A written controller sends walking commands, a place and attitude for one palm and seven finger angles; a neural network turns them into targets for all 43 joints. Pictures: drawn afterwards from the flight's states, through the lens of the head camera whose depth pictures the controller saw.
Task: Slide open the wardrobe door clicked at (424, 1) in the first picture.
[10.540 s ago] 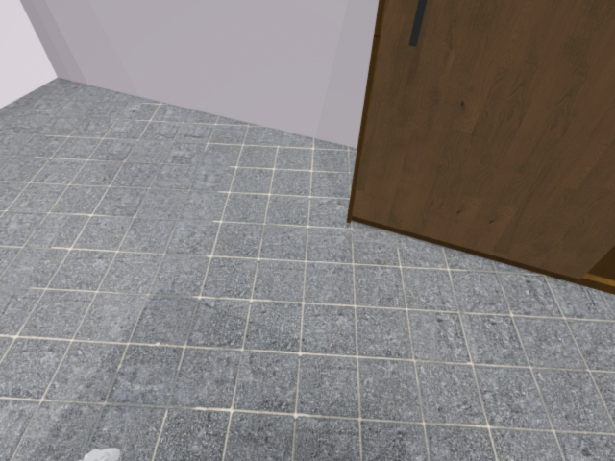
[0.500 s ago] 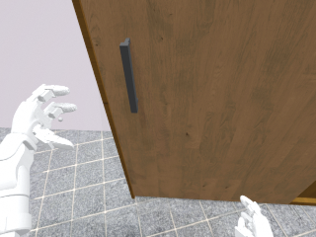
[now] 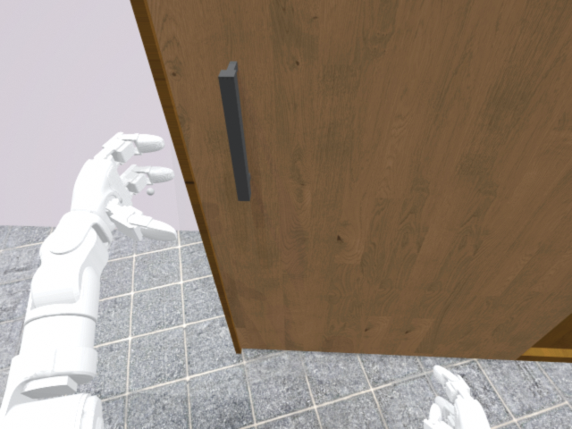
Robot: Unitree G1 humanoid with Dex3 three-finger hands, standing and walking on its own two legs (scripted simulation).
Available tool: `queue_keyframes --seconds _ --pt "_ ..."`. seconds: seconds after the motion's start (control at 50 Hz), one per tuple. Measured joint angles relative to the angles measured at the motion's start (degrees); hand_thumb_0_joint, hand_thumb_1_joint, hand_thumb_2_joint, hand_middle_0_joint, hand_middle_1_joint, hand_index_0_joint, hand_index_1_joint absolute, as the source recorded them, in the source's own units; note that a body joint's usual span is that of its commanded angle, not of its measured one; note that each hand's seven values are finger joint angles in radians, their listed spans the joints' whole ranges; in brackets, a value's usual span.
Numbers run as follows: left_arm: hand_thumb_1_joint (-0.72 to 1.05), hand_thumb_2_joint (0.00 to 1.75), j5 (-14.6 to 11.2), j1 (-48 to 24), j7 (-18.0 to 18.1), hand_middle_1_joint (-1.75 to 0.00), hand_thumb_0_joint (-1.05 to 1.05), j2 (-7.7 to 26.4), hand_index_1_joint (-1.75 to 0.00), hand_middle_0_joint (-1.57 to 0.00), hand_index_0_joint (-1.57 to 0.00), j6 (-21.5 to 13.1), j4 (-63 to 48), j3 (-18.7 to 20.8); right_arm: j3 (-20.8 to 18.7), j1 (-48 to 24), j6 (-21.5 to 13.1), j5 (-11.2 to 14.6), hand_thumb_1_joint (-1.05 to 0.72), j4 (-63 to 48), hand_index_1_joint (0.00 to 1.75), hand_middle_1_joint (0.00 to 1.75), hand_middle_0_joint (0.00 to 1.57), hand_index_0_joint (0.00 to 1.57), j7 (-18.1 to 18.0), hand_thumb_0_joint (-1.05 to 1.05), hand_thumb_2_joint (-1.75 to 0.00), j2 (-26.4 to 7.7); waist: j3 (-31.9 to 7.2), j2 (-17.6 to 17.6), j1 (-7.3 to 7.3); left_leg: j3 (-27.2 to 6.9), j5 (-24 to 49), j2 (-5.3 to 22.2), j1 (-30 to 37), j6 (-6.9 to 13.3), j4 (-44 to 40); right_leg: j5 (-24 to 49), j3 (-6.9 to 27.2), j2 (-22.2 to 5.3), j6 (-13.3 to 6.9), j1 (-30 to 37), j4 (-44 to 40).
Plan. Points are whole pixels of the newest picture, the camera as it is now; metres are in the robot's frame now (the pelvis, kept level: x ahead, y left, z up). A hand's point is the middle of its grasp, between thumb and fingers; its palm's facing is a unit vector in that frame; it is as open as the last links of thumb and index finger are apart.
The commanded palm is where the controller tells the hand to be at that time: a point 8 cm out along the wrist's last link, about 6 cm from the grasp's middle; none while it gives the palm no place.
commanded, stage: move the hooked fingers beside the handle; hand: left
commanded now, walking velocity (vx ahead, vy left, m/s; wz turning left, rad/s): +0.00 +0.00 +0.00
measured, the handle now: (239, 137) +0.50 +0.12 +0.17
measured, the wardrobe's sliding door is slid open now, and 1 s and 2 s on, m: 0.00 0.00 0.00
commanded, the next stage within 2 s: feel for the door with the fingertips in 1.52 s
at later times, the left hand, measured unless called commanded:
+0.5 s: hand (177, 168) +0.42 +0.19 +0.17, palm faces +0.03 -1.00 +0.00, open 14.0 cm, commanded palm +0.39 +0.24 +0.17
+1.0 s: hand (194, 160) +0.44 +0.17 +0.17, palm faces +0.03 -1.00 +0.00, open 14.0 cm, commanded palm +0.41 +0.22 +0.17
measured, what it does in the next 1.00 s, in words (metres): stands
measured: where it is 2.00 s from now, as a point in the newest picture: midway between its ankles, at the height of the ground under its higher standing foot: outside the picture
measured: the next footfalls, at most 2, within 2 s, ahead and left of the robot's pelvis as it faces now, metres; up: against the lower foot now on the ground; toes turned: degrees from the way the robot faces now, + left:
none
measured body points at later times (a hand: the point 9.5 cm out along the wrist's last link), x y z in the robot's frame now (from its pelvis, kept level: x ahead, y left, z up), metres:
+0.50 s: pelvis +0.01 -0.01 +0.00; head +0.02 -0.02 +0.45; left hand +0.41 +0.25 +0.17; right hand +0.12 -0.27 -0.11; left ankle +0.01 +0.11 -0.74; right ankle -0.02 -0.11 -0.74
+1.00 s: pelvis +0.01 -0.01 +0.00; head +0.02 -0.02 +0.45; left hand +0.43 +0.23 +0.17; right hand +0.10 -0.27 -0.11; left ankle +0.01 +0.11 -0.74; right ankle -0.02 -0.11 -0.74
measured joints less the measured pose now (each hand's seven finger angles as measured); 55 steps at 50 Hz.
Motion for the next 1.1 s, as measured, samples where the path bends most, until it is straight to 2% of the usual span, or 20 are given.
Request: queue_keyframes --seconds 0.1,0.26,0.5,0.72,0.82,0.94,1.1 --pt "-0.50 0.30 0.82 -3.00 1.36 -1.20 -0.01 -0.12 -1.20 -0.30 -0.30 -0.38 3.76 -0.28 -0.03 0.36 1.08 -0.16 -0.90 -0.03 0.30 0.30 0.20 0.20 0.44 0.01 -0.89 0.21 -0.27 -0.18 -0.86 0.43 0.00 0.17 -0.35 -0.05 -0.31 0.08 0.45 0.16 -0.04 -0.63 -0.14" --pt "-0.50 0.30 1.34 -4.74 1.71 -1.20 -0.01 0.97 -1.20 -0.30 -0.30 -1.88 8.12 1.68 -0.79 2.39 2.73 -0.21 -0.90 -0.02 0.30 0.30 0.20 0.20 0.97 0.01 -0.89 -0.20 -0.79 -0.33 -1.84 1.09 -0.52 0.69 -0.67 -0.25 -0.32 -0.14 1.16 0.65 -0.22 -1.24 -0.19" --pt "-0.50 0.30 1.64 -8.39 1.75 -1.20 -0.01 0.79 -1.20 -0.30 -0.30 -3.91 12.18 0.59 -2.11 4.19 3.75 -0.14 -0.90 1.14 0.30 0.30 0.20 0.20 0.90 0.01 -0.89 -1.32 -0.85 -0.41 -2.15 0.61 -1.24 0.87 -1.87 -0.43 0.73 -0.79 0.72 0.83 -0.42 -2.09 0.42" --pt "-0.50 0.30 2.68 -11.81 4.05 -1.20 -0.01 -1.05 -1.20 -0.30 -0.30 -5.22 16.01 -0.37 -2.00 3.74 5.00 -0.53 -0.90 0.71 0.30 0.30 0.20 0.20 1.74 0.01 -0.89 -0.62 -1.50 -0.22 -2.62 0.88 -1.40 1.02 -2.59 -0.52 1.13 -1.03 1.02 0.94 -0.52 -3.09 1.17" --pt "-0.50 0.30 3.68 -14.02 4.84 -1.20 -0.01 -0.71 -1.20 -0.30 -0.30 -6.23 19.75 0.21 -1.71 3.66 5.69 -0.76 -0.90 0.64 0.30 0.30 0.20 0.20 1.87 0.01 -0.89 -0.31 -1.54 -0.37 -3.03 0.97 -1.34 1.16 -3.25 -0.58 1.41 -1.01 1.13 1.06 -0.62 -3.88 1.58" --pt "-0.50 0.30 3.57 -13.96 4.30 -1.20 -0.01 0.00 -1.20 -0.30 -0.30 -8.02 20.72 0.62 -1.95 4.81 6.06 -0.64 -0.90 0.43 0.30 0.30 0.20 0.20 1.89 0.01 -0.89 -0.50 -1.46 -0.33 -3.14 1.15 -1.36 1.32 -3.44 -0.61 1.51 -0.90 1.33 1.21 -0.66 -4.13 1.63" --pt "-0.50 0.30 3.19 -12.90 4.27 -1.20 -0.01 -0.61 -1.20 -0.30 -0.30 -8.06 19.08 0.05 -2.46 5.64 6.20 -0.56 -0.90 0.98 0.30 0.30 0.20 0.20 1.95 0.01 -0.89 -1.04 -1.52 -0.27 -2.91 1.11 -1.37 1.27 -3.38 -0.50 1.62 -0.81 1.31 1.17 -0.58 -3.96 1.53"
